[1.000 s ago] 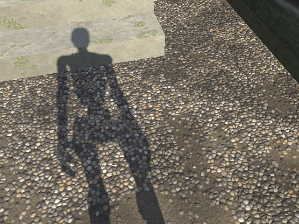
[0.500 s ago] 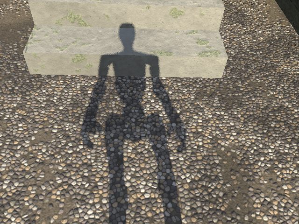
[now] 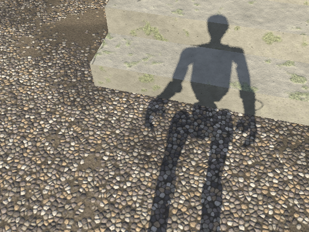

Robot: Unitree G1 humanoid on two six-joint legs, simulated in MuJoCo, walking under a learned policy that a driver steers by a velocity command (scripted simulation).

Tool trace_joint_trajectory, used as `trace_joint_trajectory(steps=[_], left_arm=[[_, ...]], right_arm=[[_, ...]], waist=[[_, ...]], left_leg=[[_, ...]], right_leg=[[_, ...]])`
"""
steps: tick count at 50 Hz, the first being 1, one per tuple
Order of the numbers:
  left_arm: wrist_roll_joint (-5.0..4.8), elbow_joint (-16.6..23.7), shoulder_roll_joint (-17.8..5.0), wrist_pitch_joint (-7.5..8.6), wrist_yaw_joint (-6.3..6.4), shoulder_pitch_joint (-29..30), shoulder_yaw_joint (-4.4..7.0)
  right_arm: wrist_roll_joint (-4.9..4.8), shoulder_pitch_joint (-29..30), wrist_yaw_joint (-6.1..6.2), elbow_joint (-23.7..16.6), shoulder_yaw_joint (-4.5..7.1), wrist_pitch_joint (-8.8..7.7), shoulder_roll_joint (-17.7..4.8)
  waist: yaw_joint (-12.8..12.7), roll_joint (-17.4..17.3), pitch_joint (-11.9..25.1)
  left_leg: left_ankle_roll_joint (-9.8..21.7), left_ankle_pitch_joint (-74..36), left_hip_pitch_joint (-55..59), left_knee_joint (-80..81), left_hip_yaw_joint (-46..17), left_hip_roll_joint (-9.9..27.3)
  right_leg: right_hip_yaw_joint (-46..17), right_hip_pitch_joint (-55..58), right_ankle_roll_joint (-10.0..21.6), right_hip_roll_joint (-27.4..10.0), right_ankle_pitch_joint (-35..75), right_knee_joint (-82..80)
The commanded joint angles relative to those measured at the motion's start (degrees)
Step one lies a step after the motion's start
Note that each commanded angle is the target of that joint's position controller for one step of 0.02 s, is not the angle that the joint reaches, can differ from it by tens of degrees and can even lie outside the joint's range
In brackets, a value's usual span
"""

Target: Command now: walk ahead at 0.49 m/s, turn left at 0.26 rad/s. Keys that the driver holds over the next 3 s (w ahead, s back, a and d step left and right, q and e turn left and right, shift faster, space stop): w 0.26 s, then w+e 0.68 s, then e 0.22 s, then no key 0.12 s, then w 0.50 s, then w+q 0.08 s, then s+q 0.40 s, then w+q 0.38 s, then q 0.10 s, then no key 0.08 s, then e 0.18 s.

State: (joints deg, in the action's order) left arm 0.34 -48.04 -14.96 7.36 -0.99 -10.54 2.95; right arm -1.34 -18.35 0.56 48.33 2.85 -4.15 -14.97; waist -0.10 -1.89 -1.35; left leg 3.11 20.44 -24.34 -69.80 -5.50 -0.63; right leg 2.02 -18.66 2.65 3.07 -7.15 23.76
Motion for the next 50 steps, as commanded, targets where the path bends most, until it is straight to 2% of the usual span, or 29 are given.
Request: trace_joint_trajectory(steps=[1,5,9,12,14,16,17,18,19,20,21,22,23,25,28,31,34,38,40,41,42,43,44,45,46,47,48,49,50], left_arm=[[0.06,1.2,-4.0,0.63,-0.39,-1.9,0.67],[-0.70,-0.5,-7.9,0.46,0.01,-4.6,1.58],[-1.53,-1.6,-9.5,-0.55,0.25,-7.6,1.65],[-2.01,-3.1,-10.0,-1.30,0.18,-10.9,1.55],[-2.19,-3.7,-10.4,-1.95,0.23,-11.6,1.56],[-2.11,-3.7,-10.8,-2.72,0.43,-10.6,1.41],[-1.62,-3.2,-9.2,-2.78,0.48,-10.3,0.76],[-0.01,-1.0,-5.2,-2.41,0.51,-9.8,-0.81],[-1.50,-0.7,0.0,-1.29,0.52,-16.1,-2.06],[-2.92,-1.6,-6.9,-0.90,0.71,-13.6,-0.30],[-3.44,-0.4,-8.6,-0.87,0.76,-9.9,0.48],[-2.89,-0.4,-7.7,-1.34,1.12,-8.3,0.55],[-2.13,-0.3,-7.0,-1.97,1.27,-7.6,0.87],[-2.30,-0.6,-4.8,-3.48,0.92,-8.9,0.95],[-2.18,0.7,-3.3,-4.65,0.75,-6.9,1.09],[-1.82,2.7,-2.7,-4.72,0.35,-2.6,1.11],[-1.40,4.9,-2.0,-4.55,-0.73,3.0,0.65],[-1.50,8.9,-1.2,-4.38,-2.22,10.5,0.07],[-1.67,10.8,-1.5,-4.38,-2.91,12.4,0.15],[-1.77,11.4,-1.9,-4.44,-3.19,12.2,0.40],[4.07,10.5,-2.3,-5.69,-3.32,10.3,0.25],[4.44,10.0,-2.6,-5.96,-3.10,8.0,0.79],[3.83,8.6,-3.9,-5.70,-2.61,1.5,1.55],[3.61,5.5,-6.0,-5.13,-1.76,-8.8,2.78],[3.82,4.2,-12.2,-5.11,-0.80,-15.3,4.75],[1.97,5.4,-17.8,-5.69,-0.54,-11.9,6.10],[1.21,5.9,-17.0,-6.20,-0.38,-12.6,6.02],[0.81,5.0,-14.4,-6.07,0.03,-9.9,5.31],[0.51,4.8,-10.5,-5.74,0.14,-7.5,4.24]], right_arm=[[0.24,-1.6,-0.19,-4.1,0.58,-0.53,-2.1],[1.31,5.5,-0.26,-7.2,-0.47,-0.65,-1.2],[0.77,13.2,-0.99,-9.1,-0.97,-1.21,-1.4],[0.15,17.8,-1.63,-11.1,-0.80,-1.37,-2.6],[0.09,19.1,-2.05,-12.2,-0.43,-1.68,-3.7],[0.36,12.9,-1.99,-10.9,0.90,-2.13,-5.8],[0.62,3.9,-1.49,-8.4,2.52,-2.25,-8.9],[1.59,-7.4,-0.70,-6.9,4.05,-1.99,-14.5],[2.10,-9.2,-1.12,-6.3,4.35,-1.41,-16.8],[1.73,-8.1,-1.40,-6.5,2.99,-1.79,-10.9],[1.27,-4.0,-1.51,-6.9,2.08,-2.11,-8.2],[1.27,0.6,-1.80,-7.4,1.46,-2.34,-6.4],[1.36,3.5,-2.02,-7.4,1.17,-2.54,-4.8],[1.97,5.3,-2.00,-6.4,1.20,-3.26,-3.7],[2.36,4.0,-1.26,-4.4,1.90,-3.77,-5.0],[2.41,2.6,-0.33,-2.9,2.26,-3.31,-5.9],[2.08,1.7,0.30,-2.0,2.58,-2.81,-7.3],[1.37,-2.4,0.68,0.0,2.98,-1.50,-8.5],[0.95,-2.7,0.74,0.4,3.19,-0.64,-9.3],[0.86,-2.1,0.83,0.2,3.29,-0.30,-9.8],[3.92,-5.0,0.54,2.1,2.18,-0.69,-7.2],[3.51,-6.8,0.51,2.8,2.32,-0.65,-8.0],[3.29,-6.3,0.53,2.8,2.63,-0.22,-10.0],[3.11,-5.0,0.49,2.1,2.70,0.10,-11.0],[2.53,-5.7,0.13,-0.4,1.87,-0.01,-7.9],[2.09,-4.8,-0.82,-4.5,1.45,-0.55,-4.5],[2.25,2.8,-1.02,-6.2,1.66,-0.93,-7.7],[1.43,4.1,-1.02,-6.7,0.90,-1.36,-5.8],[1.60,2.4,-0.58,-5.4,0.60,-1.48,-5.3]], waist=[[0.9,5.2,2.8],[-0.2,4.4,0.5],[-2.8,5.3,-0.4],[-4.2,6.0,-1.1],[-3.7,6.2,-1.6],[0.9,6.2,1.0],[5.0,4.6,6.4],[8.9,-4.2,16.0],[5.6,-18.3,21.0],[6.8,-9.7,16.2],[5.5,-7.1,10.2],[3.4,-3.7,7.4],[1.9,-3.7,4.7],[-0.2,-4.5,3.3],[-0.7,-2.1,1.4],[0.0,-1.3,-0.5],[1.9,-0.7,-2.3],[4.5,0.0,-4.8],[4.5,-0.5,-4.9],[3.5,-1.2,-4.1],[2.7,-2.5,-4.4],[2.3,-3.9,-2.7],[-1.2,-4.9,1.0],[-6.3,-3.3,7.2],[-8.2,3.5,14.4],[-4.2,15.0,20.0],[-7.1,5.5,18.0],[-5.0,3.3,10.9],[-2.2,0.7,5.4]], left_leg=[[0.2,-2.9,-10.3,2.7,-1.0,6.7],[-1.4,-10.4,-12.8,16.3,1.6,8.5],[-2.1,-20.3,-8.3,30.2,4.6,6.2],[-1.6,-20.1,-7.6,35.2,5.0,5.2],[-0.3,-16.7,-5.9,38.1,5.1,4.4],[1.1,-14.6,4.3,42.0,6.7,2.0],[2.7,-14.7,17.0,42.4,5.4,3.0],[6.6,-14.8,33.7,42.4,-8.6,16.2],[13.4,-4.0,45.4,50.2,-31.7,26.1],[11.6,-0.2,40.3,52.4,-31.5,24.5],[9.5,-3.5,33.9,53.0,-22.4,22.8],[8.3,-8.7,27.5,54.6,-15.8,20.2],[7.5,-11.7,23.0,56.7,-10.5,17.9],[6.8,-18.1,18.1,59.6,-3.4,15.5],[7.3,-26.6,17.8,61.0,3.2,15.5],[7.1,-26.9,19.4,62.1,7.7,15.4],[6.1,-26.1,20.5,62.8,12.0,15.2],[5.6,-28.6,27.4,60.8,15.0,17.2],[4.9,-33.7,30.3,58.1,16.5,17.9],[4.3,-40.7,30.8,55.8,17.5,17.9],[2.7,-47.3,31.0,53.0,20.8,16.0],[2.5,-57.1,30.0,47.3,21.0,15.9],[2.5,-62.6,29.0,37.7,21.1,15.9],[1.2,-56.6,24.3,23.7,21.5,15.1],[-1.0,-34.7,9.0,5.2,21.7,12.4],[-4.4,10.9,-11.2,-13.8,14.4,-0.1],[-4.0,7.5,-16.7,-15.3,4.3,1.6],[-3.4,2.1,-17.0,-11.9,3.8,4.4],[-3.2,0.0,-13.4,-5.7,4.1,6.4]], right_leg=[[-18.1,9.4,11.3,-15.8,1.3,-14.9],[-12.5,7.8,12.3,-15.9,5.8,-17.9],[-6.9,7.6,9.6,-13.6,6.8,-16.8],[-7.7,11.6,8.5,-15.7,4.5,-14.8],[-9.2,13.9,7.6,-17.2,4.2,-12.5],[-9.0,13.5,5.9,-16.0,12.0,-5.1],[-6.4,9.6,4.1,-12.6,15.9,6.0],[-2.5,-2.1,1.4,-7.8,0.8,26.4],[-3.8,-21.0,-0.6,-0.7,-25.5,42.7],[-10.0,-25.7,-0.1,-3.3,-24.0,49.7],[-9.9,-27.2,0.6,-5.5,-18.2,49.9],[-9.0,-24.5,0.1,-7.9,-13.3,47.9],[-8.9,-22.8,-0.3,-9.4,-9.8,45.1],[-8.6,-18.4,-0.7,-10.4,-5.7,43.6],[-9.5,-21.5,-1.4,-10.2,-0.8,41.1],[-9.6,-24.4,-1.9,-9.6,5.8,32.9],[-6.0,-23.5,-1.4,-9.2,11.5,23.7],[-2.1,-25.9,0.2,-8.9,9.5,16.9],[0.2,-25.1,1.4,-8.0,5.1,15.0],[1.8,-22.5,2.4,-6.8,2.5,14.2],[7.2,-17.4,3.8,-3.9,0.7,11.1],[9.0,-11.1,5.2,-0.9,-2.9,11.5],[8.5,-3.7,7.0,1.7,-6.9,11.2],[6.5,8.8,8.9,3.3,-5.6,7.6],[-9.6,25.0,12.9,-7.8,-13.7,5.5],[-42.6,36.8,20.7,-22.1,-8.9,-3.0],[-41.6,35.5,19.9,-22.2,3.0,-6.2],[-31.6,28.7,18.9,-21.5,14.2,-5.0],[-24.8,20.2,16.4,-18.6,26.4,-4.6]])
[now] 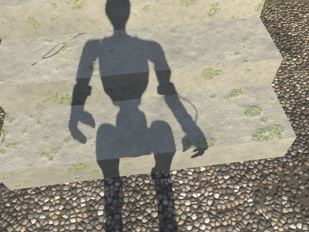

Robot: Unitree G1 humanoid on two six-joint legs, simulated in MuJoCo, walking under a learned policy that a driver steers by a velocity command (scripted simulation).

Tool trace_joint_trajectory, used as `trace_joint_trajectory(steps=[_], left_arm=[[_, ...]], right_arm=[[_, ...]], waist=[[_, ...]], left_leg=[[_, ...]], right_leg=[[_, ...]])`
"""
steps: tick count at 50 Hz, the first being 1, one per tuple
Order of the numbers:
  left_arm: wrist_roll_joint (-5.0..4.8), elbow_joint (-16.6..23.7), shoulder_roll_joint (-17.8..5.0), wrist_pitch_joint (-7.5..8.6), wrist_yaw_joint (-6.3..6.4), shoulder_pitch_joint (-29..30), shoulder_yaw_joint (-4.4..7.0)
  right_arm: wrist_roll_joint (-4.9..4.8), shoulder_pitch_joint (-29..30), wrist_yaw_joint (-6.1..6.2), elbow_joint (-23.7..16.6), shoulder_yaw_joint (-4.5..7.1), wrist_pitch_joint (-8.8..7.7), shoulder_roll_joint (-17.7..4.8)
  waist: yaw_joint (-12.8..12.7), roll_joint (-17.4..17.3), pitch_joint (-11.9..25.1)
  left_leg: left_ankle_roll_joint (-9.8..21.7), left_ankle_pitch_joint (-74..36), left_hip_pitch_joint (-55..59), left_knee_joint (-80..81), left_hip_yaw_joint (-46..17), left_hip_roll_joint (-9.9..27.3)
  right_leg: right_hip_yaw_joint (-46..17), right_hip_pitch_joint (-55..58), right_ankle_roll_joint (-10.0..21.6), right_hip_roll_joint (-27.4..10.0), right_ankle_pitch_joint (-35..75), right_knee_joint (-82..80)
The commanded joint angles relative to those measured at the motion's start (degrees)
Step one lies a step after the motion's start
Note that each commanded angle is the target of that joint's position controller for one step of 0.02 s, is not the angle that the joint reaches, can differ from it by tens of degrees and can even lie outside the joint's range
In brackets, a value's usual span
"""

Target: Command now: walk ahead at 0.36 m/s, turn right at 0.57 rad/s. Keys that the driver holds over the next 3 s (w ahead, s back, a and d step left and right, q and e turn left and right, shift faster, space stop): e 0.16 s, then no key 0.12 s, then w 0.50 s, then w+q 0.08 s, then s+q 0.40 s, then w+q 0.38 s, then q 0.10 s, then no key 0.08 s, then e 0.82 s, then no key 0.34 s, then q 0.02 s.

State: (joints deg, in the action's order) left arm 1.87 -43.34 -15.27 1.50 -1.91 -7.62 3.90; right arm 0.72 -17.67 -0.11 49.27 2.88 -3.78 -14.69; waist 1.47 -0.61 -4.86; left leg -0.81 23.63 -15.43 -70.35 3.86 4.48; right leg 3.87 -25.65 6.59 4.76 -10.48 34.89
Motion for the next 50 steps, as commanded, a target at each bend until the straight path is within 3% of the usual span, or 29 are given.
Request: trace_joint_trajectory(steps=[1,2,3,6,8,14,18,20,22,23,24,25,26,27,29,32,36,40,43,45,46,47,48,49,50], left_arm=[[-1.60,0.1,-8.0,0.43,1.15,-8.4,2.53],[-1.77,0.5,-6.6,0.65,1.08,-6.7,1.97],[-1.78,0.5,-6.6,1.07,0.89,-6.7,1.78],[-1.39,-0.1,-9.5,1.32,0.75,-8.2,2.43],[-1.45,-0.3,-9.6,0.74,1.04,-9.4,2.34],[-0.88,-1.6,-8.7,-0.09,1.86,-12.8,1.60],[-0.08,-2.6,-8.7,-0.33,1.99,-13.5,1.17],[-0.10,-3.3,-8.9,-0.04,2.18,-13.1,1.06],[-1.01,-3.4,-8.2,0.67,2.38,-11.3,0.54],[-1.29,-2.3,-4.6,1.67,2.11,-10.3,-0.73],[-1.75,-0.8,-2.3,2.19,1.78,-11.8,-1.34],[-0.04,-1.2,-7.8,1.63,2.07,-9.6,-0.25],[0.22,-2.0,-7.9,1.42,1.65,-9.1,0.00],[0.10,-2.6,-6.8,1.41,1.10,-8.3,-0.28],[0.55,-2.9,-5.7,1.22,0.31,-6.8,-0.56],[0.67,-3.4,-4.0,1.06,-0.10,-5.0,-1.15],[0.62,-1.7,-2.7,1.03,-0.32,2.5,-1.80],[0.24,-0.2,-1.5,1.46,-0.14,8.6,-2.65],[-0.11,-0.7,-2.4,2.02,0.68,7.7,-2.55],[0.09,-3.4,-2.7,3.04,1.76,0.2,-2.22],[1.02,-5.4,-4.4,4.10,2.42,-5.7,-1.69],[2.32,-6.3,-9.0,4.83,3.28,-11.6,-0.69],[1.57,-5.7,-13.0,4.03,3.06,-11.6,0.23],[-1.03,-5.6,-10.2,2.83,2.62,-11.7,0.11],[-1.58,-4.6,-7.4,2.43,2.66,-7.7,-0.60]], right_arm=[[0.72,0.9,0.33,-6.2,0.66,-1.05,-5.8],[1.71,-1.1,0.43,-5.4,0.62,0.17,-5.8],[2.08,-2.1,0.38,-5.2,0.62,1.25,-5.7],[1.63,-1.1,0.32,-6.2,0.26,2.65,-4.5],[1.54,1.7,0.46,-7.1,0.22,3.05,-4.8],[0.57,7.8,0.49,-7.9,-0.24,3.08,-5.1],[0.59,10.3,-0.11,-8.3,-0.35,2.41,-5.3],[0.72,8.9,-0.21,-7.8,-0.24,1.56,-5.3],[1.15,2.4,0.26,-5.6,-0.08,0.03,-5.0],[1.93,-2.5,0.99,-4.9,0.64,-0.81,-8.2],[1.46,-4.8,0.98,-4.2,2.40,-0.50,-15.6],[0.94,-6.6,0.38,-2.4,2.36,0.08,-12.8],[0.71,-4.8,-0.21,-2.9,1.42,0.02,-9.3],[0.54,-2.2,-0.43,-3.1,1.01,-0.05,-7.3],[0.45,-0.7,0.02,-2.6,0.51,-0.55,-5.9],[0.07,-3.7,-0.23,-0.1,0.61,-1.61,-6.1],[-0.18,-7.1,-0.11,2.8,0.41,-1.62,-5.6],[0.21,-8.4,0.00,4.5,0.45,-1.73,-6.0],[0.14,-7.4,0.02,4.8,0.77,-1.63,-7.1],[-0.56,-4.8,0.16,4.7,0.46,-1.33,-6.2],[-1.55,-3.6,0.20,4.2,0.20,-1.41,-5.9],[-2.41,-1.6,0.56,1.2,-0.47,-1.73,-4.3],[-3.59,-9.3,1.55,1.4,-1.60,-0.84,1.5],[-2.59,-10.9,2.69,3.7,-0.26,1.14,-3.3],[-1.36,-8.8,2.61,3.8,0.34,1.99,-4.2]], waist=[[-1.6,-0.2,7.0],[-0.1,0.5,7.5],[0.5,0.9,8.4],[0.8,1.9,9.2],[-0.2,3.3,8.8],[-3.5,5.4,7.8],[-4.8,5.8,5.5],[-3.9,5.7,3.4],[0.4,3.1,3.7],[2.5,-4.0,6.8],[1.4,-15.6,6.6],[1.7,-10.0,3.6],[0.5,-4.3,1.4],[-0.3,-3.2,0.0],[-1.0,-5.8,-0.2],[-0.8,-4.6,3.1],[0.9,-5.1,1.9],[1.8,-5.4,0.8],[0.6,-6.0,1.7],[-3.0,-4.2,4.4],[-5.7,-2.5,7.8],[-7.3,2.5,14.2],[-3.7,14.3,21.7],[-3.9,8.2,24.0],[-2.5,6.1,18.0]], left_leg=[[0.4,-2.7,-19.0,-1.2,-5.9,2.3],[-0.1,-2.6,-15.2,0.9,-5.8,2.2],[-0.6,-2.2,-13.2,2.4,-5.5,1.7],[-1.7,-5.1,-13.1,8.0,-4.4,0.2],[-2.0,-8.0,-14.8,11.9,-4.3,-0.3],[-0.5,-13.5,-14.8,23.0,-4.4,-1.5],[0.8,-9.1,-11.9,30.9,-4.4,-2.4],[2.1,-6.1,-6.9,37.3,-3.8,-3.4],[3.8,-10.1,6.9,48.7,-4.1,-4.0],[5.9,-5.8,14.8,53.6,-14.7,5.0],[13.1,-3.1,21.6,59.8,-34.6,15.8],[16.1,-2.4,18.3,59.6,-39.3,19.2],[15.5,0.6,16.1,59.7,-34.7,16.4],[13.7,1.6,13.9,61.2,-29.6,13.5],[10.7,-6.6,13.5,63.4,-22.0,9.0],[10.6,-23.3,16.3,61.9,-15.2,7.0],[11.4,-30.9,17.0,62.2,-11.1,6.2],[10.6,-36.0,13.8,60.5,-8.7,5.4],[10.2,-42.3,13.3,56.0,-10.8,6.6],[7.9,-55.9,13.9,46.7,-10.8,4.8],[5.7,-53.9,10.8,39.0,-9.7,2.1],[3.3,-34.3,1.2,27.9,-8.9,-0.8],[1.9,9.6,-8.5,13.2,-4.2,-8.9],[2.3,13.3,-7.4,6.9,-6.2,-7.5],[1.9,10.9,-9.5,4.1,-6.2,-6.1]], right_leg=[[-21.8,22.1,10.6,-17.0,35.1,-15.7],[-19.1,18.8,9.7,-15.4,38.6,-16.1],[-17.9,17.2,9.5,-14.6,42.1,-16.1],[-15.7,15.1,9.1,-12.7,46.1,-16.2],[-16.2,15.4,8.2,-11.9,43.5,-16.2],[-17.3,20.7,5.6,-12.7,40.7,-14.8],[-22.1,22.3,6.9,-14.7,20.7,-16.2],[-24.4,20.7,6.4,-14.9,13.5,-15.8],[-23.6,15.2,3.9,-12.0,10.4,-10.6],[-18.9,11.1,1.6,-7.5,7.7,-0.3],[-9.6,-2.8,-0.7,2.6,-12.5,10.0],[-9.4,-8.0,-0.9,0.8,-22.9,17.7],[-11.2,-8.1,-0.9,-1.6,-19.5,20.5],[-10.8,-7.7,-1.4,-3.4,-15.3,20.5],[-7.9,-7.0,-2.6,-5.4,-8.1,20.1],[-4.9,-8.0,-4.7,-6.4,-3.0,21.1],[-2.2,-11.0,-7.0,-7.8,-0.2,14.9],[0.0,-5.3,-6.5,-6.7,2.7,3.6],[-0.4,0.5,-5.3,-5.4,1.2,-1.3],[-0.7,9.2,-3.6,-3.2,6.3,-8.6],[-2.0,18.6,-2.7,-5.3,16.7,-13.3],[-11.0,32.1,-1.0,-16.9,40.4,-11.0],[-21.8,41.7,6.8,-31.9,73.1,-5.7],[-19.5,36.7,9.4,-31.2,72.3,-6.4],[-15.7,31.1,8.5,-28.3,64.1,-9.4]])
Over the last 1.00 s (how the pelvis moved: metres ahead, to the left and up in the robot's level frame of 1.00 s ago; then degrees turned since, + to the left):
0.52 -0.01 -0.02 -20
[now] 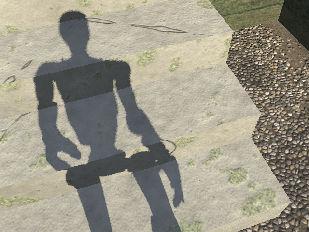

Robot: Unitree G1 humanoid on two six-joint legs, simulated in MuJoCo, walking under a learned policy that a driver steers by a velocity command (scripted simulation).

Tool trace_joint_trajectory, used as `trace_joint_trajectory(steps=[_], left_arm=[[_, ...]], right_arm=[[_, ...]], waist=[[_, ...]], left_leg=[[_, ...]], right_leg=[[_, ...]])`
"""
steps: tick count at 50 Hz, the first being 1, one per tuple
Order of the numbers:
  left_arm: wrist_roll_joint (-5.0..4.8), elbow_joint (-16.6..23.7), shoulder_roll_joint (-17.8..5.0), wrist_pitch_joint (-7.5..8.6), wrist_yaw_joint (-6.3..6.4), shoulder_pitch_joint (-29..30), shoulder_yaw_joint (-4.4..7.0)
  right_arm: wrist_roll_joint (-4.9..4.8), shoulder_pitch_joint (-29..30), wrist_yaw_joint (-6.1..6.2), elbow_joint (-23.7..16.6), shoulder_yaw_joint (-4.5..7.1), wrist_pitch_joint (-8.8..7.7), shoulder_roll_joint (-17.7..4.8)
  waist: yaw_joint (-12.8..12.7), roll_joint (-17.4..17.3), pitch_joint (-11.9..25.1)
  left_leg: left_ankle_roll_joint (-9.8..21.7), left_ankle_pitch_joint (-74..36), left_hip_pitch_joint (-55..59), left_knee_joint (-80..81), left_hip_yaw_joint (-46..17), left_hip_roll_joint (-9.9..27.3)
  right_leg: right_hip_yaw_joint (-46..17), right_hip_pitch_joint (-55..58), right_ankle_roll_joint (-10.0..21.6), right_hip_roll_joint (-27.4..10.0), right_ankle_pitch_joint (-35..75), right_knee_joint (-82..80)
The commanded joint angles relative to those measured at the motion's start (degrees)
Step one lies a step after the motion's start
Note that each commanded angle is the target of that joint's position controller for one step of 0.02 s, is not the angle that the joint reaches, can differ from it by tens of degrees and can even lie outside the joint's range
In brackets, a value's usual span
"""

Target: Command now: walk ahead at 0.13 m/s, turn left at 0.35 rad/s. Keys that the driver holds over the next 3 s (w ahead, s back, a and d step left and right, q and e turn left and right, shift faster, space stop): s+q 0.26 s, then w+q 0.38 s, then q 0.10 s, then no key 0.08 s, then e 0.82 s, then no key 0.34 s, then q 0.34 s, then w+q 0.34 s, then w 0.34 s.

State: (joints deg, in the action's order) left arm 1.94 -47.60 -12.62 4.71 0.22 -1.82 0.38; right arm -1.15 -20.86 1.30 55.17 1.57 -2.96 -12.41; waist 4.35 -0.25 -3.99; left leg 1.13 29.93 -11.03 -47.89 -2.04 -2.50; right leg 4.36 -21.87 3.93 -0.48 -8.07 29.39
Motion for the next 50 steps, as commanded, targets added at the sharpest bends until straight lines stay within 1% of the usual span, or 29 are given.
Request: trace_joint_trajectory(steps=[1,3,4,8,9,11,13,14,15,16,17,20,22,23,24,25,26,28,31,37,40,41,42,43,44,45,46,48,50], left_arm=[[-1.64,0.6,-7.3,-1.27,1.05,-9.2,2.05],[-1.77,1.2,-6.7,-2.09,2.43,-5.7,1.65],[-0.78,3.5,-10.8,-1.94,2.44,0.4,3.12],[-0.63,3.2,-9.4,-3.59,3.45,1.9,2.77],[1.05,3.7,-6.0,-0.19,2.80,-2.8,2.97],[1.10,4.1,-6.6,2.60,2.23,1.3,4.01],[0.31,4.2,-7.3,3.25,2.36,2.5,4.59],[-0.21,4.3,-8.1,3.02,2.85,0.3,5.36],[-2.41,2.8,-12.7,-1.10,3.52,0.0,4.99],[-2.25,2.9,-12.5,-3.35,3.97,-3.0,5.32],[-0.76,1.0,-9.4,-4.43,2.12,-8.3,4.18],[0.37,1.6,-11.9,-5.17,-0.37,-7.3,5.23],[0.19,2.7,-11.5,-5.43,-0.58,-4.6,5.22],[0.43,2.9,-8.9,-5.44,-1.06,-3.9,4.78],[0.04,5.5,-2.4,-5.25,-1.63,-2.6,3.00],[0.82,7.9,-7.0,-5.17,-1.22,2.8,3.93],[0.66,7.8,-8.7,-5.03,-1.53,2.6,4.48],[0.40,5.5,-9.5,-3.93,-2.08,-2.8,4.87],[1.12,4.5,-7.6,-2.92,-2.16,-4.0,4.38],[-0.44,5.3,-4.9,-3.02,0.58,-4.5,2.60],[-1.07,3.1,-6.0,-2.71,2.12,-13.2,3.04],[-0.69,1.6,-6.0,-2.10,2.52,-17.9,3.21],[0.56,1.1,-8.6,-1.07,2.77,-21.0,3.50],[0.21,2.0,-11.7,-1.00,2.57,-19.0,3.16],[-0.75,1.3,-8.3,-1.11,2.03,-17.2,2.37],[-0.99,1.8,-3.4,-0.96,1.50,-12.9,0.74],[-0.73,2.1,-1.3,-1.29,1.44,-8.8,-0.25],[-0.32,1.1,-3.0,-1.84,2.19,-8.5,-0.25],[-0.61,-0.2,-6.6,-2.28,2.30,-12.2,0.97]], right_arm=[[1.52,-3.6,0.78,-2.2,2.01,1.79,-6.5],[2.69,-2.4,-0.30,-2.5,2.52,3.41,-6.2],[-0.42,0.3,0.97,-5.0,3.68,4.35,-7.7],[0.62,3.7,2.89,-8.6,4.45,6.70,-6.9],[4.38,-2.4,-0.41,-7.9,0.65,3.70,-0.6],[4.21,0.2,-2.12,-8.4,1.37,2.20,-3.4],[4.61,4.3,-2.99,-10.7,1.87,2.23,-6.0],[4.55,4.0,-3.19,-11.1,2.22,2.77,-7.2],[-1.31,14.1,-0.44,-15.2,3.68,3.80,-9.0],[-1.24,16.3,0.51,-17.0,2.74,4.05,-8.1],[3.25,8.7,-0.98,-13.4,2.09,5.63,-5.7],[2.43,7.1,-3.46,-14.0,2.62,6.18,-7.0],[2.85,1.6,-3.88,-11.9,3.03,5.60,-7.6],[3.31,-1.4,-3.42,-10.5,3.18,4.96,-8.6],[3.80,-2.7,-2.62,-11.2,4.25,4.63,-14.0],[3.83,-2.2,-1.53,-11.0,6.16,4.44,-19.7],[3.42,1.9,-0.71,-11.1,5.44,4.25,-16.7],[2.36,8.0,-0.82,-12.6,4.28,3.27,-13.1],[1.83,5.5,-1.36,-11.9,3.50,1.23,-10.2],[2.81,2.1,-0.20,-10.9,4.28,1.71,-11.7],[1.92,6.3,0.42,-11.6,4.24,1.97,-11.6],[0.69,7.8,0.38,-11.9,3.96,1.79,-11.0],[0.11,7.8,0.25,-13.0,2.82,1.23,-7.5],[0.49,-1.3,0.25,-12.1,1.53,1.83,-1.6],[1.97,-6.1,0.87,-8.1,2.21,3.73,-4.7],[2.80,-4.7,0.80,-6.3,2.30,4.65,-5.7],[3.44,-1.3,0.49,-6.4,2.15,5.02,-5.6],[3.47,4.1,0.01,-6.8,1.71,5.58,-5.4],[2.25,5.7,0.47,-6.1,1.27,5.64,-4.7]], waist=[[-3.7,5.1,12.1],[-1.7,7.2,7.7],[-1.1,8.7,11.0],[-1.9,5.6,8.0],[-1.5,7.4,7.0],[-1.8,2.9,4.3],[-2.1,2.2,5.5],[-2.9,3.2,6.8],[-5.6,6.9,8.3],[-7.3,6.0,10.5],[-7.1,3.9,12.2],[-6.3,11.4,10.8],[-2.3,7.7,8.6],[-0.2,-0.8,5.3],[0.4,-15.9,3.4],[1.4,-11.5,-3.3],[-1.4,-8.4,-4.8],[-5.0,-10.4,-2.7],[-4.3,-5.3,2.4],[-2.9,-8.4,3.8],[-6.8,-8.9,5.5],[-9.3,-5.9,7.0],[-9.5,1.8,9.9],[-3.6,14.2,12.8],[-2.2,8.2,13.8],[-1.6,4.9,8.1],[-1.1,6.1,4.0],[-1.9,10.6,1.0],[-3.5,9.9,4.6]], left_leg=[[-0.9,1.0,-14.5,-18.4,-0.3,2.7],[-2.9,-3.4,-12.2,-18.7,0.7,3.4],[-5.2,-1.5,-13.4,-21.8,-1.0,4.7],[-7.9,-4.3,-16.4,-22.9,0.3,4.9],[-7.8,-9.7,-10.6,-26.4,-0.8,4.2],[-7.3,-12.7,-14.2,-25.4,-1.9,4.6],[-7.3,-13.2,-14.7,-17.2,-0.8,6.2],[-7.4,-12.2,-14.4,-12.0,-0.2,7.3],[-7.0,-6.2,-19.8,-5.8,1.9,8.0],[-6.6,-3.2,-18.8,-3.2,2.9,7.5],[-4.9,-2.3,-13.4,1.5,5.4,4.6],[-1.1,-4.3,-5.8,11.0,9.5,2.7],[2.3,-9.2,4.9,23.6,9.3,1.5],[4.4,-8.0,8.1,32.4,0.8,5.7],[9.4,4.2,10.9,39.3,-23.3,20.3],[14.6,9.0,1.6,42.3,-29.7,23.5],[13.3,9.3,0.7,43.3,-24.2,20.3],[10.8,-2.2,2.5,42.4,-16.5,13.8],[11.5,-21.3,7.7,37.6,-11.7,11.6],[11.9,-52.7,6.1,25.1,-12.2,12.1],[8.0,-65.4,5.5,17.3,-13.4,11.2],[5.7,-63.3,4.2,11.1,-12.3,8.9],[2.6,-45.0,-2.1,0.4,-9.8,4.6],[0.2,0.6,-8.7,-8.1,-6.0,-5.2],[-0.3,6.1,-4.6,-13.4,-7.5,-2.2],[-0.8,4.2,-4.0,-12.6,-7.4,-0.5],[-1.4,2.6,-3.5,-8.0,-5.4,1.1],[-3.0,-1.5,-2.8,3.2,-0.6,1.4],[-3.6,-2.2,-2.2,8.5,1.5,-0.7]], right_leg=[[-12.4,21.4,9.3,-19.7,53.2,-6.8],[-6.4,13.0,8.0,-16.2,45.1,-10.1],[-6.3,13.4,9.1,-16.1,36.4,-11.0],[-4.9,7.7,12.3,-17.9,20.2,-14.7],[-5.5,-0.1,16.0,-19.7,11.5,-20.7],[-2.7,2.3,14.6,-19.0,-0.8,-22.7],[-0.4,7.6,12.3,-17.8,-4.2,-22.9],[-1.0,11.8,11.3,-18.7,-9.0,-23.5],[-0.2,19.3,9.0,-17.3,0.0,-18.7],[-0.4,21.7,9.5,-18.4,1.5,-18.1],[2.4,22.9,8.7,-17.7,4.7,-14.4],[3.3,15.0,4.9,-18.0,-10.3,-15.2],[5.4,5.4,0.4,-16.1,-18.7,-12.0],[8.7,-1.5,-3.2,-12.4,-21.0,-2.8],[10.4,-16.2,-7.2,-5.1,-27.4,12.5],[0.8,-20.5,-7.5,-1.9,-21.7,19.0],[-2.8,-20.4,-7.3,-3.5,-14.5,22.4],[-3.1,-18.0,-7.0,-2.4,-6.0,24.1],[-2.7,-16.2,-6.8,-1.8,-2.4,24.1],[-1.1,-6.0,-5.1,1.5,-11.7,15.2],[0.0,5.8,-3.2,3.3,-4.6,1.2],[-0.3,13.0,-2.7,2.4,6.3,-9.0],[-10.7,21.7,-1.0,-7.5,19.3,-13.4],[-26.8,25.2,6.1,-22.5,51.6,-10.6],[-29.0,17.3,12.0,-24.5,43.7,-9.9],[-24.9,12.1,11.6,-20.5,30.3,-12.2],[-20.0,8.0,8.7,-15.9,19.8,-14.3],[-14.5,8.4,4.9,-9.2,20.7,-14.2],[-14.7,15.2,4.8,-8.3,31.6,-10.0]])
Over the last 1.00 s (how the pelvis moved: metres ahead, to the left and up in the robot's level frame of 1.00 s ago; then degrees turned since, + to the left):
0.35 -0.03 0.01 -7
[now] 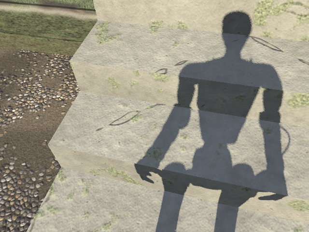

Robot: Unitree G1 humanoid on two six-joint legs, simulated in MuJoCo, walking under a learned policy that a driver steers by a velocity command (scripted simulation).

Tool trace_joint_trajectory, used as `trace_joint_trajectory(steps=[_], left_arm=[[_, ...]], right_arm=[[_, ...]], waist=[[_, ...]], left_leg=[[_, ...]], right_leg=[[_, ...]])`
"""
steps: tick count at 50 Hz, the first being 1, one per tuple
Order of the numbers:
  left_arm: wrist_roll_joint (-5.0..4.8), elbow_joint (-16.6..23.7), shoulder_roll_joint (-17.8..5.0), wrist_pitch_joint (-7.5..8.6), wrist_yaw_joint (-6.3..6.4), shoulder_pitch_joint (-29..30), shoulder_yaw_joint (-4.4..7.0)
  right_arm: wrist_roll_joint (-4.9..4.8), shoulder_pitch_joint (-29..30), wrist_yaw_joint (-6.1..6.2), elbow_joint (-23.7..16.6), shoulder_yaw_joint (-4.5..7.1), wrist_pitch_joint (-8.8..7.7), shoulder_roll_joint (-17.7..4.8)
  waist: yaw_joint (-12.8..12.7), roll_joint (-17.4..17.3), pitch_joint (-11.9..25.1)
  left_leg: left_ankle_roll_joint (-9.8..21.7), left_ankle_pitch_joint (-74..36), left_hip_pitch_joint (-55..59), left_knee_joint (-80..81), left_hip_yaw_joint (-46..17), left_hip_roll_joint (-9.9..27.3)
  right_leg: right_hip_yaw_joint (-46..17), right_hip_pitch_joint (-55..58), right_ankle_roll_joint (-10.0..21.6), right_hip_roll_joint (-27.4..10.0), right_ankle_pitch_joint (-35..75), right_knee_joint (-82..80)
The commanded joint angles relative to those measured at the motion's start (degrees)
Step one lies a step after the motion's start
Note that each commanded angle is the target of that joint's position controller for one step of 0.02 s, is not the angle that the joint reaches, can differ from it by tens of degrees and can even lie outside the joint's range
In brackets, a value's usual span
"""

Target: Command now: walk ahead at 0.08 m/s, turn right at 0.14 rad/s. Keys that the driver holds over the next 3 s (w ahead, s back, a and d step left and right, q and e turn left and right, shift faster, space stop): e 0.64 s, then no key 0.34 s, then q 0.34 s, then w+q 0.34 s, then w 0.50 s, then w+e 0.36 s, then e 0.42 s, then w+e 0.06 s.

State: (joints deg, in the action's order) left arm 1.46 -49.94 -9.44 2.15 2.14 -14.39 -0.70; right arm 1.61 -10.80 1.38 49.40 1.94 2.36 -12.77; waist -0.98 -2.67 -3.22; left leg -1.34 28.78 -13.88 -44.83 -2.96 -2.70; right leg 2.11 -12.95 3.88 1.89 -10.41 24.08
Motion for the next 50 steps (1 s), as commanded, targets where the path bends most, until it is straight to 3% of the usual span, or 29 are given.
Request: trace_joint_trajectory(steps=[1,6,7,11,12,13,14,15,16,17,18,20,22,24,26,28,30,33,34,35,36,37,38,39,40,42,46,49,50], left_arm=[[-0.44,1.7,-11.0,0.27,0.27,-0.7,2.63],[-0.47,1.8,-10.9,-1.32,0.23,0.7,4.24],[-2.69,5.3,-13.2,-1.28,0.44,5.7,5.34],[-2.84,6.9,-11.9,-2.31,1.22,7.8,6.44],[-2.88,7.7,-11.0,-2.66,1.33,8.2,6.45],[-2.79,9.6,-9.4,-3.04,1.39,9.2,6.28],[-2.98,10.2,-8.2,-3.33,1.55,9.5,5.95],[-2.49,8.5,-11.9,-3.65,1.36,4.3,7.37],[-2.62,6.9,-12.8,-4.44,1.00,0.6,8.03],[-2.39,5.9,-12.0,-5.15,0.92,-1.5,7.96],[-2.43,6.6,-12.7,-4.84,0.71,1.0,8.03],[-2.17,9.2,-9.9,-4.26,0.12,7.3,6.86],[-2.53,11.9,-9.5,-4.36,-0.26,11.6,6.12],[-2.52,13.7,-8.8,-4.50,-0.85,12.7,5.25],[-2.44,15.2,-8.4,-4.64,-1.66,13.8,4.49],[-2.44,15.5,-9.9,-4.73,-2.20,12.6,4.73],[-2.41,15.8,-11.3,-4.98,-2.54,12.0,5.28],[-2.28,15.0,-10.9,-5.06,-2.89,8.4,5.76],[-1.97,14.0,-12.1,-4.83,-2.62,5.9,6.27],[-1.94,13.5,-15.5,-4.57,-1.84,2.2,7.39],[-0.20,14.7,-20.9,-4.02,-1.25,1.0,8.01],[1.78,15.2,-17.4,-2.47,-1.60,0.7,7.06],[1.53,15.2,-16.5,-1.55,-1.70,5.3,6.62],[0.28,15.7,-15.2,-1.16,-1.52,9.9,6.37],[-0.79,15.8,-13.5,-1.07,-1.33,12.3,5.73],[-0.83,15.2,-12.0,-1.05,-1.06,12.8,4.82],[-0.53,13.6,-11.4,-1.11,-0.69,10.3,4.57],[-0.32,12.5,-12.1,-1.30,-0.93,8.7,4.64],[-0.24,12.0,-10.5,-1.22,-1.00,8.9,4.04]], right_arm=[[-1.07,-4.1,0.86,-0.1,0.94,0.20,-4.6],[-1.41,-1.9,2.07,-0.4,0.94,-0.37,-3.9],[-3.17,1.4,2.78,-1.8,1.54,-0.18,-4.5],[-2.00,-2.3,2.72,-1.3,2.25,-1.36,-5.4],[-1.43,-3.6,2.39,-1.1,2.76,-1.69,-7.0],[-0.75,-6.2,2.25,-0.2,3.85,-1.90,-10.5],[0.07,-5.5,2.21,-1.4,4.17,-2.51,-11.6],[1.98,1.4,2.19,-4.9,2.59,-3.32,-7.7],[1.67,6.4,2.36,-7.0,1.82,-3.68,-5.7],[0.29,8.9,2.26,-8.1,1.57,-3.89,-5.3],[-0.82,8.8,2.37,-8.9,1.40,-4.19,-5.6],[-0.86,5.2,3.26,-8.2,1.46,-3.68,-7.5],[0.08,0.7,4.18,-8.0,1.75,-2.92,-8.7],[0.17,0.2,4.20,-9.0,2.44,-2.32,-10.4],[-0.44,0.5,3.63,-9.9,3.30,-2.40,-12.2],[-0.69,1.7,3.09,-10.8,4.01,-2.65,-13.5],[-1.01,1.9,2.54,-11.1,4.29,-3.00,-13.4],[-2.28,2.4,2.20,-10.8,4.36,-3.05,-12.5],[-2.28,-0.7,2.04,-9.4,4.04,-3.05,-11.2],[-0.93,-1.6,1.60,-9.7,3.15,-3.20,-8.2],[0.92,2.3,1.34,-14.3,1.62,-3.47,-4.8],[-0.43,7.4,1.59,-14.4,2.80,-3.47,-8.7],[-1.75,6.5,1.58,-13.7,3.44,-2.85,-10.2],[-1.59,4.4,1.92,-12.0,3.69,-2.33,-10.0],[-0.64,3.5,2.34,-11.0,3.95,-1.92,-10.5],[-0.28,0.8,2.36,-10.0,3.80,-1.84,-9.1],[-0.93,3.2,2.25,-10.1,2.18,-2.36,-5.7],[-1.39,3.5,2.01,-10.0,2.08,-2.46,-6.8],[-1.50,2.6,1.77,-9.4,1.88,-2.57,-6.6]], waist=[[1.4,11.5,5.2],[1.1,11.4,5.9],[1.3,11.1,6.2],[3.0,7.6,4.0],[3.3,4.6,3.0],[2.7,-5.4,1.5],[3.6,-16.2,2.1],[0.5,-11.7,3.6],[-2.6,-6.2,4.2],[-3.7,-2.5,3.8],[-2.7,2.4,3.1],[0.3,0.2,2.3],[2.8,-2.3,4.4],[3.1,-3.6,7.1],[3.5,-4.2,7.0],[3.1,-5.8,7.8],[3.0,-7.1,7.8],[0.8,-6.1,7.8],[0.5,-3.1,8.0],[0.3,6.3,10.2],[-0.2,20.6,11.0],[-4.0,11.5,14.5],[-1.3,10.1,11.4],[1.0,8.3,9.7],[2.0,7.5,8.8],[3.5,7.9,9.4],[1.2,9.2,9.2],[-0.1,10.6,8.0],[0.1,10.6,8.0]], left_leg=[[-1.2,-2.3,0.0,6.7,2.6,-0.8],[-0.3,-7.2,0.8,12.0,3.1,-0.2],[-1.6,-8.2,-0.6,13.8,-0.3,0.3],[-0.8,-13.5,3.5,17.7,0.0,1.7],[0.5,-15.5,5.4,19.7,-1.6,3.6],[4.7,-15.4,7.1,24.6,-9.0,8.9],[13.8,-24.3,7.0,32.3,-21.2,21.1],[18.7,-35.1,3.0,31.0,-22.9,26.2],[17.5,-38.3,1.4,28.2,-17.1,24.1],[15.1,-39.2,1.3,25.5,-11.4,20.8],[13.2,-34.3,2.4,25.1,-7.6,18.2],[13.8,-33.7,5.1,25.3,-3.4,15.1],[15.4,-40.9,11.2,24.2,-3.0,16.7],[16.0,-44.6,13.0,23.3,-2.2,18.7],[15.8,-43.0,10.4,24.2,-1.3,20.4],[15.2,-39.9,7.7,25.0,0.1,20.8],[14.3,-36.8,7.0,24.5,0.8,21.2],[10.4,-32.9,4.8,19.1,3.5,20.1],[7.3,-29.0,0.2,15.0,6.0,17.9],[2.1,-16.2,-11.6,2.9,11.2,13.9],[-3.1,10.3,-27.4,-11.9,11.9,6.1],[-3.8,10.6,-24.8,-21.4,1.5,6.5],[-3.4,5.5,-24.4,-23.3,0.2,7.3],[-3.4,0.4,-23.4,-22.0,-0.3,7.7],[-4.0,-3.5,-22.3,-21.3,-0.4,7.5],[-4.5,-8.5,-16.4,-20.4,0.7,6.3],[-4.3,-8.7,-12.3,-4.9,1.1,6.6],[-3.5,-5.1,-8.3,3.4,1.7,5.9],[-3.2,-5.6,-6.4,7.3,1.5,6.3]], right_leg=[[-13.8,8.9,5.4,-11.4,37.0,-3.5],[-19.6,5.5,6.4,-12.1,23.5,-3.3],[-25.0,5.7,8.2,-12.3,11.3,-6.3],[-26.5,-2.9,6.3,-10.4,-2.5,-6.2],[-24.0,-7.3,4.5,-8.3,-3.5,-2.9],[-16.5,-14.9,1.4,-2.4,-9.4,5.8],[-4.8,-20.4,-3.3,6.6,-22.5,28.9],[-6.9,-20.9,-5.8,4.7,-29.2,49.4],[-8.5,-21.4,-6.6,3.4,-27.4,60.1],[-7.8,-23.0,-7.6,2.8,-24.0,66.4],[-9.6,-25.3,-8.2,0.9,-17.2,62.0],[-5.6,-27.0,-10.9,0.1,-10.5,55.3],[-3.7,-27.7,-12.7,-0.6,-10.2,47.1],[-2.6,-24.2,-12.8,-2.3,-12.9,40.0],[-1.8,-19.9,-11.2,-4.0,-14.4,33.0],[-0.5,-14.4,-9.3,-4.4,-13.2,26.8],[1.3,-11.4,-7.5,-3.7,-12.6,21.6],[3.5,-3.6,-3.1,-1.7,-5.0,5.6],[2.2,3.4,-1.3,-0.3,0.6,-0.3],[-8.6,15.2,2.1,-7.9,16.2,-1.6],[-29.2,17.7,14.6,-24.8,34.6,-1.7],[-28.8,11.9,19.2,-26.1,31.4,-3.7],[-22.0,8.0,16.2,-22.4,25.9,-4.3],[-17.8,5.2,12.4,-18.2,20.6,-4.4],[-15.9,3.1,10.5,-16.6,19.9,-4.3],[-12.0,-0.9,9.5,-14.0,21.8,-4.4],[-11.5,1.5,9.0,-12.8,16.2,-4.6],[-14.8,1.7,10.1,-13.7,9.3,-5.1],[-15.0,1.9,9.9,-13.8,6.2,-5.4]])
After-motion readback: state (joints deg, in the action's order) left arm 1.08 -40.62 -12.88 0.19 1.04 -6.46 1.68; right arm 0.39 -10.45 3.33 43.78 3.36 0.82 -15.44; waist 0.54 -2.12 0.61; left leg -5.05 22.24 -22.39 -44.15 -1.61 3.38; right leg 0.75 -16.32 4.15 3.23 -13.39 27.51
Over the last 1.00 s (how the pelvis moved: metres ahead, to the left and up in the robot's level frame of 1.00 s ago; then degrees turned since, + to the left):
0.08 0.03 0.01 28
